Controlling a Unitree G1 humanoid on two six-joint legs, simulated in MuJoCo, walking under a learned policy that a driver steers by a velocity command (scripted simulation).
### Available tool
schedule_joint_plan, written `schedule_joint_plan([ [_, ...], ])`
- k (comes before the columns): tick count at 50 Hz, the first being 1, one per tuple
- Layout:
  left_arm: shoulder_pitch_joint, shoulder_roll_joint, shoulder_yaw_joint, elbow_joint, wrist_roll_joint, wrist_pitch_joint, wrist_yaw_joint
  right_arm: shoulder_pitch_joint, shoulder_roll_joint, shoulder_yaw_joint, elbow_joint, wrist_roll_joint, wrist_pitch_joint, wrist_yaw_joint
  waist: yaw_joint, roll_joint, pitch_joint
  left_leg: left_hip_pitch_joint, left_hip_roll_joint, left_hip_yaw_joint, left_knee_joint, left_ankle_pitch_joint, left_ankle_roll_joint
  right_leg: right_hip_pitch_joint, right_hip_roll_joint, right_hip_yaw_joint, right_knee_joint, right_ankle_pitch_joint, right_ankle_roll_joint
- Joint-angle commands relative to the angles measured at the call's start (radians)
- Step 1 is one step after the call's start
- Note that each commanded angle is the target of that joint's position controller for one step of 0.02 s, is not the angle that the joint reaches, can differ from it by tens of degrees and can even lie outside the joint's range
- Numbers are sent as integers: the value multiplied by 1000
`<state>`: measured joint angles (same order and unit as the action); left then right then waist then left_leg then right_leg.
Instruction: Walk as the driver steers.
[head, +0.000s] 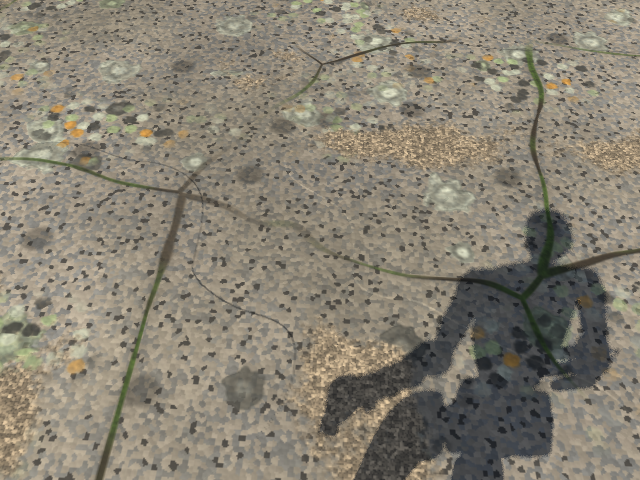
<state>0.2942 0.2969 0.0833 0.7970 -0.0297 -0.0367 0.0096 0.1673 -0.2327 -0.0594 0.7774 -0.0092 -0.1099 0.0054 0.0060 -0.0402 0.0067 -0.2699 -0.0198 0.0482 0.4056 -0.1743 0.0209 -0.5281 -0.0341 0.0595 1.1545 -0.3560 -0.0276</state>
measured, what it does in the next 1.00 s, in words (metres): walks ahead, turning left: right foot, then left foot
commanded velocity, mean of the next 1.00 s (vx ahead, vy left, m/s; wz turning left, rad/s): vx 0.50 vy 0.00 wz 0.19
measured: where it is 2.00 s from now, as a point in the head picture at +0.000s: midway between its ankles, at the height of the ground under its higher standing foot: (301, 258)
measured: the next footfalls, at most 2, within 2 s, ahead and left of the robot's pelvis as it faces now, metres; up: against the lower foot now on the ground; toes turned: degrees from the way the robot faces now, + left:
right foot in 0.32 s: +0.31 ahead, -0.19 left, +0.00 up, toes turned -8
left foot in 0.86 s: +0.59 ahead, +0.08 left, +0.00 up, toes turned +14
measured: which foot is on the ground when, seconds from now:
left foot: down 0.00-0.34, up 0.36-0.84, down 0.86-1.00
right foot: up 0.00-0.30, down 0.32-0.88, up 0.90-1.00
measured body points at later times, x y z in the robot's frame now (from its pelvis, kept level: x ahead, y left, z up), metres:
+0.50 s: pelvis +0.25 -0.08 +0.00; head +0.28 -0.10 +0.45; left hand +0.38 +0.18 -0.10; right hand +0.32 -0.37 -0.13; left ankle +0.24 +0.09 -0.65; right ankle +0.27 -0.18 -0.74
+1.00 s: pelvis +0.51 -0.01 -0.01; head +0.55 +0.01 +0.44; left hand +0.56 +0.29 -0.13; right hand +0.70 -0.25 -0.12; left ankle +0.55 +0.07 -0.74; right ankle +0.46 -0.20 -0.64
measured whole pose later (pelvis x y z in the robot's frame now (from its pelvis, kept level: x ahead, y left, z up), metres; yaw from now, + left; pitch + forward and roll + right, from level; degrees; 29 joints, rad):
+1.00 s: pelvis +0.51 -0.01 -0.01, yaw +16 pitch +2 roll -1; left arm 0.20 0.28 0.07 0.80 -0.01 -0.11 0.01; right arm 0.21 -0.29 -0.08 0.76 0.02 -0.05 0.04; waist 0.00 -0.01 0.06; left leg -0.37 -0.08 0.01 0.53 -0.18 0.10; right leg -0.42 -0.07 0.03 1.21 -0.39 0.00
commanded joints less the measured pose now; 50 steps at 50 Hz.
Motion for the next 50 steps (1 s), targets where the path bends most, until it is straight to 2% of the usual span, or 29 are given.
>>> schedule_joint_plan([
  [1,-13,24,9,-96,2,4,-8,8,-119,-33,-33,2,-17,1,-6,136,-12,148,290,-225,-235,151,173,-196,-92,41,-21,85,13],
  [5,-93,2,-5,-130,11,0,-22,45,-159,-45,3,5,-15,-2,-17,98,-9,156,270,-94,-254,260,174,-180,-85,32,-234,256,18],
  [8,-197,-5,-18,-156,15,-12,-40,71,-185,-47,23,21,-6,-2,-48,94,21,140,249,-18,-255,243,156,-102,-58,-28,-420,357,7],
  [12,-304,22,-19,-205,14,-20,-52,148,-230,-54,73,47,15,2,-64,117,54,227,298,-55,-207,251,149,-70,-35,-67,-546,253,-21],
  [13,-299,36,-14,-208,14,-24,-52,152,-240,-55,81,52,22,2,-50,129,51,245,308,-67,-175,301,144,-36,-20,-79,-578,210,-33],
  [14,-245,58,-3,-197,16,-28,-51,141,-251,-55,87,54,28,0,-7,140,22,246,301,-63,-109,417,129,63,8,-99,-626,203,-48],
  [15,-120,96,19,-157,21,-30,-44,138,-242,-48,94,56,31,-1,62,129,-50,213,260,-27,35,549,104,260,41,-125,-677,247,-70],
  [16,47,163,48,-115,29,-29,-31,144,-202,-30,89,42,27,-2,133,101,-170,67,207,8,258,462,62,546,-26,-53,-637,302,-106],
  [17,163,275,71,-104,51,-24,-16,212,-92,6,51,18,11,5,128,-126,-329,-328,69,43,667,-20,-15,930,-322,360,-661,237,-238],
  [18,184,230,54,-105,47,-24,-17,227,-116,4,70,33,-6,5,136,-180,-441,-430,16,-133,857,-420,-18,926,-416,633,-797,190,-299],
  [19,127,168,33,-101,40,-27,-22,165,-193,-23,54,63,-7,7,129,-110,-291,-514,67,-168,924,-371,-9,812,-376,482,-813,153,-253],
  [20,61,125,19,-100,31,-31,-24,115,-187,-22,39,60,-2,6,95,-94,-183,-524,115,-137,892,-289,-2,677,-330,338,-836,150,-214],
  [21,-10,85,8,-98,29,-36,-28,91,-175,-25,40,47,7,-1,60,-67,-111,-492,146,-126,840,-213,-4,551,-286,245,-881,155,-189],
  [22,-57,54,2,-98,33,-46,-32,107,-168,-31,47,40,25,-6,23,-94,-69,-433,171,-135,801,-153,-5,453,-252,168,-925,190,-169],
  [25,-96,46,8,-73,44,-75,-29,138,-111,-25,56,44,63,-9,-24,-62,-29,-375,175,-147,766,-47,-17,354,-236,33,-1009,306,-168],
  [28,-64,59,16,-38,52,-80,-12,79,-99,-27,33,37,70,-10,-19,-27,6,-450,165,-173,659,74,-26,392,-232,-70,-1023,397,-161],
  [33,-24,100,28,-4,41,-70,6,-71,-71,-10,-20,28,65,22,29,-5,62,-442,144,-96,392,240,-10,447,-232,-194,-1043,403,-136],
  [38,34,135,42,33,18,-37,12,-186,-75,-4,-95,31,66,53,61,-1,101,-473,122,-21,265,120,38,611,-277,-250,-968,516,-114],
  [40,17,163,48,30,12,-23,16,-159,-101,-16,-111,33,68,61,26,-31,57,-372,66,41,252,21,73,640,-276,-280,-858,820,-92],
  [41,6,180,51,26,9,-15,20,-102,-123,-29,-106,35,70,60,-11,-53,11,-281,24,72,256,-30,94,644,-270,-291,-758,993,-80],
  [42,-14,190,52,21,5,-6,23,23,-161,-52,-79,39,70,57,-85,-49,-56,-114,-26,96,213,-24,123,612,-244,-313,-583,1084,-59],
  [43,-12,179,45,15,6,-6,26,186,-231,-89,-37,39,74,41,-163,-14,-144,163,-48,51,154,38,162,468,-201,-325,-341,964,-17],
  [44,46,66,12,-30,46,-23,21,257,-354,-120,-21,39,79,20,-117,228,-219,512,200,-383,131,35,291,54,-80,-309,38,256,50],
  [45,41,26,-14,-62,32,-69,7,243,-358,-106,-57,32,63,27,-83,255,-378,678,360,-885,-63,-115,435,-182,82,-60,250,-254,67],
  [46,-94,104,6,-89,-11,-98,-6,244,-275,-82,-55,24,52,33,-136,139,-307,652,341,-794,-117,-93,368,-292,27,32,271,-188,41],
  [47,-129,98,2,-102,-19,-112,-8,200,-239,-72,-55,26,43,32,-109,115,-196,524,307,-650,-109,-25,331,-310,-15,23,204,-101,18],
  [48,-126,94,4,-87,6,-114,1,126,-202,-61,-69,32,41,29,-60,50,-125,369,261,-534,-107,61,297,-252,-58,22,117,-35,16],
  [49,-112,110,14,-79,26,-105,6,70,-169,-50,-87,25,41,25,-21,62,-90,245,229,-456,-122,150,280,-173,-85,23,48,5,22],
  [50,-97,112,19,-78,31,-90,3,46,-158,-45,-103,16,40,21,4,77,-81,170,207,-428,-146,187,277,-114,-95,25,15,30,29],
])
